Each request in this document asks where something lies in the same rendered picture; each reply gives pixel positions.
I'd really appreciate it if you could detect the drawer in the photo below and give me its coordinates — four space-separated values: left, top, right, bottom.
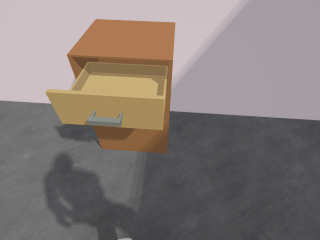
45 62 168 130

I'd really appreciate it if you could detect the cabinet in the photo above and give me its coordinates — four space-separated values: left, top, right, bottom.
67 19 176 154

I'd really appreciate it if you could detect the handle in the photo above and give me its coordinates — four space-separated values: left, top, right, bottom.
87 111 123 127

